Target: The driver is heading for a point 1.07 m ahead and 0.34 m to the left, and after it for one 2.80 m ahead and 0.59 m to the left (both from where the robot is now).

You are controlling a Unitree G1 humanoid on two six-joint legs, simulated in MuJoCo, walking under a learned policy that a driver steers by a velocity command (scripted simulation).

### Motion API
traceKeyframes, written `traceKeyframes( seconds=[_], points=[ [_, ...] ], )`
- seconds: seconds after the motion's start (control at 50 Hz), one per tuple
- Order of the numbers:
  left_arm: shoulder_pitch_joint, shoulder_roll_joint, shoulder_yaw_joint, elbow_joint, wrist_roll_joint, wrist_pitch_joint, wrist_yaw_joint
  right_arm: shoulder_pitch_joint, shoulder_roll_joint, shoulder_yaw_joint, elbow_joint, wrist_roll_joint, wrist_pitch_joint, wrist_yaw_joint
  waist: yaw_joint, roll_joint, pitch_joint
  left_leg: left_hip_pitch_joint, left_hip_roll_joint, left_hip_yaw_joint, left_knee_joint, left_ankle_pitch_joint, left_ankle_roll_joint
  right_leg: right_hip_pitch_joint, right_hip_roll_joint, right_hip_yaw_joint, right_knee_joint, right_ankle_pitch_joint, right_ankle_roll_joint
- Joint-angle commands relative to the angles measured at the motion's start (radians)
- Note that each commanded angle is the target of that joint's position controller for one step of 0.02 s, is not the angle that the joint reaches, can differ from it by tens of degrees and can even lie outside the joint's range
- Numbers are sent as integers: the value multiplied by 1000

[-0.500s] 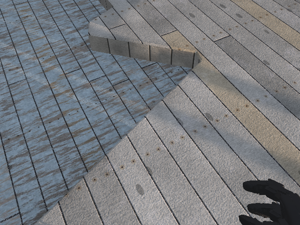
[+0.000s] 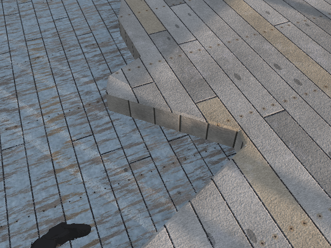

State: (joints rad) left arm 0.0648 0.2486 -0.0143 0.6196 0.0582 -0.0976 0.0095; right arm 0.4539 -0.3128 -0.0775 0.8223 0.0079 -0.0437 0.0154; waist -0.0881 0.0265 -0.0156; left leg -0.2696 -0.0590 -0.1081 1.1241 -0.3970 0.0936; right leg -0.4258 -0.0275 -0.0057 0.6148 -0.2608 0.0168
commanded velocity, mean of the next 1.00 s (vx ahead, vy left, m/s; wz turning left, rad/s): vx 1.00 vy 0.00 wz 0.81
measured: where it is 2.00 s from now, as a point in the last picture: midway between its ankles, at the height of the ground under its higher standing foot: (56, 136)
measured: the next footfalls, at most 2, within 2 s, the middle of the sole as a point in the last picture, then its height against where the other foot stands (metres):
left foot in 0.30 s outside the picture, level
right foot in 0.74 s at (148, 184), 0.15 m lower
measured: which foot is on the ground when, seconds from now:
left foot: up 0.00-0.28, down 0.30-0.76, up 0.78-1.00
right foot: down 0.00-0.32, up 0.34-0.72, down 0.74-1.00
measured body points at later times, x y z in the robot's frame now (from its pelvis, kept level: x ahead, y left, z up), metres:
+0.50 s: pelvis +0.43 +0.07 -0.01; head +0.44 +0.06 +0.44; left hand +0.49 +0.37 -0.09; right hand +0.56 -0.19 -0.14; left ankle +0.36 +0.09 -0.72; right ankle +0.57 -0.08 -0.67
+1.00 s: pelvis +0.84 +0.20 -0.15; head +0.86 +0.20 +0.30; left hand +0.54 +0.24 -0.26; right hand +1.17 +0.24 -0.21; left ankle +0.84 +0.36 -0.82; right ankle +0.84 +0.03 -0.87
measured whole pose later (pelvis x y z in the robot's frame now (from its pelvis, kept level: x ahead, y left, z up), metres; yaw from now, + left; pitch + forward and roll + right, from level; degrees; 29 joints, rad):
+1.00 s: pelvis +0.84 +0.20 -0.15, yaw +49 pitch +2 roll -3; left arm 0.64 0.23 0.05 1.05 0.02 -0.09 0.00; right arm -0.01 -0.30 -0.01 0.67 -0.05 -0.04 0.05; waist 0.10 0.08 0.00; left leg -0.71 -0.02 -0.08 0.95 -0.15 0.07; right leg -0.02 0.07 0.01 0.39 -0.40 -0.03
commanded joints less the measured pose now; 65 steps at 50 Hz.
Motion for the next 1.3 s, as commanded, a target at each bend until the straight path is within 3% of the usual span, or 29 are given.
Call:
traceKeyframes(
  seconds=[0.02,0.1,0.22,0.28,0.3,0.32,0.34,0.36,0.42,0.48,0.56,0.62,0.68,0.72,0.74,0.76,0.78,0.82,0.84,0.88,0.94,1.04,1.1,1.12,1.14,1.16,1.18,1.22,1.3],
  points=[
    [270,131,67,34,-2,1,6,-162,-61,-1,-131,-29,1,15,174,-84,-31,-547,123,31,183,96,0,505,-311,401,-337,-118,-141],
    [307,96,62,120,-46,-27,-3,-262,-10,14,-214,-42,49,49,106,-134,59,-582,171,43,113,144,-11,405,-270,143,-393,208,-109],
    [254,196,88,159,-34,-38,6,-436,-39,34,-297,-40,43,108,64,-93,133,-244,81,236,-307,421,25,210,-169,-219,-478,443,-51],
    [138,290,105,100,-49,-37,20,34,-132,-23,-142,-33,39,73,-199,-134,-137,317,-42,279,-116,434,107,119,-194,-257,93,1288,-23],
    [33,307,112,67,-67,-30,12,272,-193,-52,-74,-40,45,45,-327,-103,-206,621,-33,202,-163,369,163,-82,-203,-213,458,1192,-24],
    [-21,245,103,71,-64,-17,-4,279,-247,-75,-52,-12,53,18,-342,104,-104,683,11,103,-354,384,223,-284,-17,-219,952,266,-3],
    [212,128,70,25,-25,-8,-5,64,-321,-64,-111,-19,50,14,-52,312,-47,662,137,-185,-399,717,277,-519,13,-121,1189,-309,10],
    [246,170,64,-22,-6,-11,-2,26,-303,-62,-187,-6,47,8,-27,153,-207,657,248,-477,-576,555,380,-532,-4,34,1111,-261,20],
    [191,231,76,-11,12,15,3,-107,-226,-40,-185,-34,23,-11,108,-55,90,72,249,-586,-772,202,343,-350,-78,117,725,-211,38],
    [111,188,60,-25,10,63,-9,-148,-216,-34,-175,-22,-10,-4,131,-54,107,-228,148,-391,-810,204,291,-104,-89,52,403,-136,52],
    [-55,163,60,-55,-10,27,-48,-48,-161,-24,-101,-7,-38,-10,54,-56,95,-137,65,-318,-686,52,187,-115,-79,98,155,576,-12],
    [-53,96,44,-41,-22,28,-71,-53,-161,-26,-90,0,-22,-9,40,-11,27,-183,20,-265,-566,35,127,172,7,57,1,647,-18],
    [104,129,66,11,-46,25,-46,-79,-166,-29,-84,-41,-7,-35,121,36,42,-105,-7,-290,-326,13,76,329,-8,96,-172,605,22],
    [425,178,104,134,-44,21,-15,-110,-160,-24,-69,-30,11,-57,271,-19,-51,22,-59,-192,121,145,52,519,-83,102,-386,787,20],
    [528,228,124,194,-19,21,-10,-126,-95,-15,-76,-22,18,-53,287,-104,-41,-161,-120,-149,435,-218,37,668,-148,156,-339,719,-10],
    [604,245,118,220,8,13,-31,-166,-27,5,-113,-22,13,-44,283,-127,-30,-352,-123,-149,640,-365,57,752,-163,136,-116,792,56],
    [600,266,119,230,17,2,-42,-7,20,23,-165,-2,-1,-58,136,-434,-115,-581,-56,-91,685,-326,53,915,-291,307,104,1054,44],
    [488,253,140,229,-9,3,-21,-26,21,49,-121,-57,-1,-45,121,-357,-158,-813,-3,-34,780,-172,60,785,-396,843,-257,-190,-213],
    [381,165,113,193,-7,-16,-19,-237,-61,27,-138,-75,-9,-37,151,-144,-12,-775,65,-105,534,-7,46,563,-360,837,-361,-398,-203],
    [396,132,88,281,-14,-47,-9,-407,-54,29,-183,-71,-13,15,116,-36,203,-718,69,-155,285,73,1,294,-286,654,-344,-65,-186],
    [338,133,80,304,-29,-35,0,-426,-22,52,-217,-66,-10,42,44,-189,154,-433,55,-81,-101,288,-46,121,-172,377,-418,185,-166],
    [500,104,65,358,-58,-10,-21,-620,17,95,-245,-46,-4,46,146,-83,131,-212,12,210,-425,356,18,278,-139,115,-525,744,-120],
    [520,169,65,385,-66,4,-6,-290,-34,74,-145,-65,-35,9,-27,-145,-38,217,-31,154,-611,410,56,321,-131,102,-40,1153,-99],
    [481,170,65,364,-78,3,-8,-138,-86,53,-93,-77,-46,-11,-98,-143,-119,459,66,75,-636,503,67,170,-84,93,187,905,-90],
    [519,42,44,329,-74,3,-5,-63,-159,40,-79,-106,-53,-21,-56,90,-253,699,389,-199,-568,846,109,-48,35,32,572,-163,-79],
    [663,81,53,336,-110,22,22,-46,-165,26,-101,-72,-38,-14,-19,95,-455,800,600,-462,-522,1090,223,-143,69,88,835,-344,-90],
    [528,148,76,326,-95,4,18,-138,-80,33,-130,11,-34,-8,-65,39,-400,718,489,-353,-592,1055,236,-227,19,204,772,-289,-46],
    [397,110,90,277,-116,15,27,-277,-46,33,-115,1,-54,-3,29,3,-123,455,385,-146,-693,1042,176,-285,-37,123,670,-212,7],
    [440,-5,95,253,-89,79,21,-396,17,33,-114,-14,-65,0,151,47,-13,110,342,63,-832,1020,131,-163,-75,64,585,-85,32]
  ],
)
